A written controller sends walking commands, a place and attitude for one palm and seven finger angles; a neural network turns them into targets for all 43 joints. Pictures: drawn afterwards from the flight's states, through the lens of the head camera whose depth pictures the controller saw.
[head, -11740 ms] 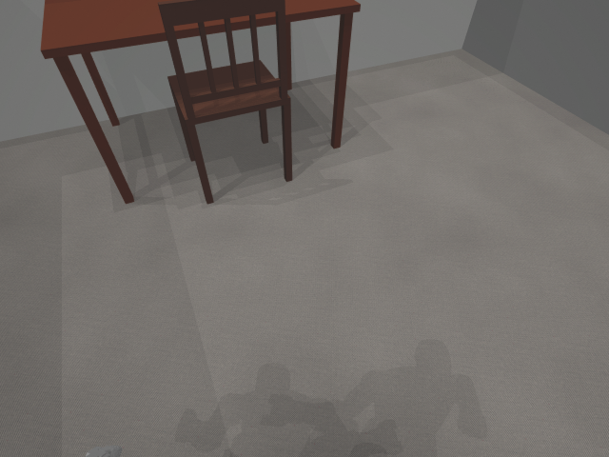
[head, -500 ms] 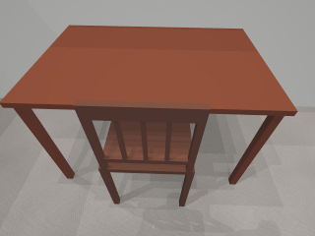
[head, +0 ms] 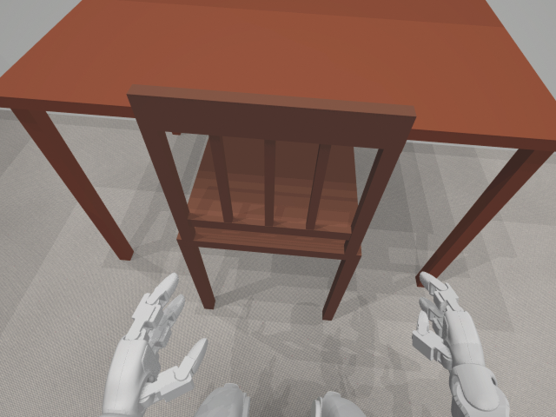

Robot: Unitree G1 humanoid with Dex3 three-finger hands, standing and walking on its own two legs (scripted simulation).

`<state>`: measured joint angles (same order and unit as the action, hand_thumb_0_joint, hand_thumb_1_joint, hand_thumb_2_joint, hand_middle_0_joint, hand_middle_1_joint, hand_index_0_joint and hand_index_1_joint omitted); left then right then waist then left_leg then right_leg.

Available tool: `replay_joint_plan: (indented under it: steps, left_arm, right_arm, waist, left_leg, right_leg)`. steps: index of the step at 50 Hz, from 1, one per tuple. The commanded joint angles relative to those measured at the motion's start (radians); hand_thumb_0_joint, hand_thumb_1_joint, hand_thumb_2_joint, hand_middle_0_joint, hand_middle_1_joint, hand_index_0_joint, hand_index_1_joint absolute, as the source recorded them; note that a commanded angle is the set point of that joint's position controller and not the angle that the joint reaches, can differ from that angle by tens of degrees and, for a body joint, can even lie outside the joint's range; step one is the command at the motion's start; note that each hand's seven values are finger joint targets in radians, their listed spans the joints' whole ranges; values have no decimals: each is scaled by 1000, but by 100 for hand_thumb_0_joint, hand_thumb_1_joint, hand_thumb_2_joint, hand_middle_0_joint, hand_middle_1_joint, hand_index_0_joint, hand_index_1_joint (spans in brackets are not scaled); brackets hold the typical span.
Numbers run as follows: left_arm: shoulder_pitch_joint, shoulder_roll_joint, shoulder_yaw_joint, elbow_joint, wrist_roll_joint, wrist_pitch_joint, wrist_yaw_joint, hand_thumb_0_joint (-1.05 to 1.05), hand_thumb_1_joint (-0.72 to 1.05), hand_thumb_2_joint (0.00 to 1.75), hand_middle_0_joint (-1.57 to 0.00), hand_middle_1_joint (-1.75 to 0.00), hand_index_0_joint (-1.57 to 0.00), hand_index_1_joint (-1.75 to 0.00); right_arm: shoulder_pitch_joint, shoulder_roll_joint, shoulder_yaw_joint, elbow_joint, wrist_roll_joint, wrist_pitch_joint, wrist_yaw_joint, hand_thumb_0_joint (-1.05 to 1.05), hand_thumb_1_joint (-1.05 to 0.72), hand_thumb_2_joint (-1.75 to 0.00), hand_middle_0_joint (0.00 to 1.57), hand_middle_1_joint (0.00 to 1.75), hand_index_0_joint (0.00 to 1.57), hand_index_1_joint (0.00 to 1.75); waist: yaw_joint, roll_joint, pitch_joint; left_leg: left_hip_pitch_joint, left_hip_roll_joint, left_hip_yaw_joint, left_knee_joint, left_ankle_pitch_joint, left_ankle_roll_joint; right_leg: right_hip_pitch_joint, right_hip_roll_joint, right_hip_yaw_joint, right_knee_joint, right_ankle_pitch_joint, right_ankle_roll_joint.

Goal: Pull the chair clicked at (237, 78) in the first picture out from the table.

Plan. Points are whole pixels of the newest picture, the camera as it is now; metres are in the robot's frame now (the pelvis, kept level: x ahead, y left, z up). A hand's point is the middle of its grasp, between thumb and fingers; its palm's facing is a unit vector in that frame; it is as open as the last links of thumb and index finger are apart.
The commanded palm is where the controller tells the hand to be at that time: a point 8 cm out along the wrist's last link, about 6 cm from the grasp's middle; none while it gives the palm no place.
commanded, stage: raise the hand toward the chair's back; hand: left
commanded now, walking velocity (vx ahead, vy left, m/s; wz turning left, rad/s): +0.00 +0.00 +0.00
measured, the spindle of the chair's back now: (269, 185) +0.51 +0.07 -0.01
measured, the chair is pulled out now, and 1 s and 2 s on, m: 0.00 0.00 0.00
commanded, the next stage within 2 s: aim the fingers beside a spindle in 1.60 s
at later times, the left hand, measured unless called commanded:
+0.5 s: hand (148, 325) +0.22 +0.19 +0.05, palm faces +0.03 -1.00 -0.06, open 14.3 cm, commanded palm +0.19 +0.25 +0.04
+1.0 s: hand (118, 304) +0.24 +0.23 +0.05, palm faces +0.03 -1.00 -0.06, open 16.9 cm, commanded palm +0.22 +0.29 +0.06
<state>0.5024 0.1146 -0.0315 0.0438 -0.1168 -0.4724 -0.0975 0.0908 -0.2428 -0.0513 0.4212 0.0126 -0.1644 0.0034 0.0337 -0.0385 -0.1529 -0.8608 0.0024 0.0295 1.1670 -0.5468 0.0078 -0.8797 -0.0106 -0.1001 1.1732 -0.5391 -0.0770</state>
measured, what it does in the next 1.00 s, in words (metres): stands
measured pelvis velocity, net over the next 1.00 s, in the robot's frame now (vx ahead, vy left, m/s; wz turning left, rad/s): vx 0.01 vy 0.03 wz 0.01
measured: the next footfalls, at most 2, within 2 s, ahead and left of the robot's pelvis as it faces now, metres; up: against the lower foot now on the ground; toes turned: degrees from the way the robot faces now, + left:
none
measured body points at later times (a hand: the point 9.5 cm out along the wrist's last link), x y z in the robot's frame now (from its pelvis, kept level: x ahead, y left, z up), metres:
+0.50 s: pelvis +0.00 +0.02 +0.00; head +0.08 +0.02 +0.45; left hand +0.21 +0.24 +0.05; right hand +0.15 -0.24 -0.08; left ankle +0.01 +0.12 -0.65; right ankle +0.02 -0.08 -0.65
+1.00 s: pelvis +0.01 +0.03 +0.02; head +0.08 +0.04 +0.46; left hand +0.23 +0.28 +0.06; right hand +0.20 -0.19 -0.06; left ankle +0.01 +0.12 -0.65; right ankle +0.02 -0.08 -0.65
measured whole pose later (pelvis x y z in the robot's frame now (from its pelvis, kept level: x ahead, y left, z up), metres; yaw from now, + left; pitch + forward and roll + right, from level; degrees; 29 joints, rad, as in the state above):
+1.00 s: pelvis +0.01 +0.03 +0.02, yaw +1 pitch +16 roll -3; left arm 0.31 0.25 0.17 0.06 -0.26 -0.40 -0.25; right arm 0.21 -0.23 0.03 0.51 0.03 -0.19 -0.04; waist 0.00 0.03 -0.13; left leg -0.86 -0.01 0.00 1.11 -0.52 0.05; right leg -0.83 -0.01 -0.13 1.04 -0.48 -0.03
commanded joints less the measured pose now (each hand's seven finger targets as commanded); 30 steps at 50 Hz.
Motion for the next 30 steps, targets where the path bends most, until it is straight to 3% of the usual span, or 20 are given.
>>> replay_joint_plan:
  steps: [1, 4, 7, 9, 11, 13, 16, 18, 23, 27, 30]
  left_arm:
    - [-183, 89, 65, -429, -45, -170, 20, 0, 29, 64, -14, -20, -14, -20]
    - [-197, 77, 21, -345, -63, -162, -63, 0, 22, 61, -13, -19, -13, -19]
    - [-139, 110, 48, -251, -90, -74, -135, 0, 15, 58, -13, -18, -13, -18]
    - [-97, 135, 97, -227, -111, 2, -148, 0, 11, 56, -12, -18, -12, -18]
    - [-82, 169, 161, -272, -126, 50, -127, 0, 6, 54, -12, -17, -12, -17]
    - [-67, 194, 215, -287, -127, 68, -83, 0, 1, 52, -11, -16, -11, -16]
    - [-74, 150, 193, -319, -123, 29, -30, 0, -6, 49, -10, -15, -10, -15]
    - [-80, 164, 195, -310, -106, -12, -11, 0, -10, 47, -10, -14, -10, -14]
    - [-84, 164, 167, -213, -100, -55, -43, 0, -22, 42, -9, -12, -9, -12]
    - [-124, 202, 202, -259, -122, -59, -66, 0, -31, 38, -8, -11, -8, -11]
    - [-123, 209, 225, -266, -134, -54, -64, 0, -38, 35, -7, -10, -7, -10]
  right_arm:
    - [54, -79, -6, -91, -13, -39, -30, 0, -90, -90, 20, 30, 20, 30]
    - [55, -98, 7, -61, -8, -65, -39, 0, -90, -90, 20, 30, 20, 30]
    - [49, -111, 13, -62, 12, -77, -52, 0, -90, -90, 20, 30, 20, 30]
    - [42, -111, 15, -75, 25, -71, -57, 0, -90, -90, 20, 30, 20, 30]
    - [35, -98, 12, -84, 28, -65, -63, 0, -90, -90, 20, 30, 20, 30]
    - [27, -86, 10, -76, 26, -61, -66, 0, -90, -90, 20, 30, 20, 30]
    - [51, -76, 10, -61, 14, -64, -63, 0, -90, -90, 20, 30, 20, 30]
    - [51, -84, 6, -50, 8, -72, -60, 0, -90, -90, 20, 30, 20, 30]
    - [66, -114, 0, -45, 11, -79, -56, 0, -90, -90, 20, 30, 20, 30]
    - [88, -127, -3, -54, 14, -84, -63, 0, -90, -90, 20, 30, 20, 30]
    - [99, -124, -4, -51, 14, -82, -63, 0, -90, -90, 20, 30, 20, 30]
  waist:
    - [-71, 102, -225]
    - [-106, 63, -200]
    - [-84, 16, -210]
    - [-56, 1, -234]
    - [-24, 4, -281]
    - [-3, 11, -279]
    - [-20, 19, -240]
    - [-25, 33, -228]
    - [-53, 10, -159]
    - [-41, 75, -218]
    - [-40, 74, -235]
  left_leg:
    - [70, -5, -56, -82, 272, 27]
    - [35, 2, -74, -61, 232, 28]
    - [-16, -3, -80, -77, 165, 27]
    - [-22, -10, -76, -104, 164, 27]
    - [-7, -13, -71, -126, 197, 26]
    - [14, -9, -76, -150, 234, 23]
    - [42, -4, -75, -172, 261, 21]
    - [47, -2, -75, -174, 267, 20]
    - [9, -5, -67, -171, 191, 20]
    - [68, -6, -68, -193, 220, 20]
    - [106, -5, -70, -200, 281, 18]
  right_leg:
    - [121, 10, 133, -187, 277, 45]
    - [72, 15, 114, -187, 213, 51]
    - [107, 10, 125, -221, 108, 57]
    - [163, 4, 126, -243, 87, 59]
    - [228, -3, 133, -253, 115, 63]
    - [246, 3, 109, -241, 162, 59]
    - [217, 6, 77, -231, 206, 57]
    - [188, 8, 64, -218, 210, 53]
    - [145, 2, 83, -246, 115, 54]
    - [175, 3, 72, -246, 149, 50]
    - [195, 8, 58, -240, 225, 51]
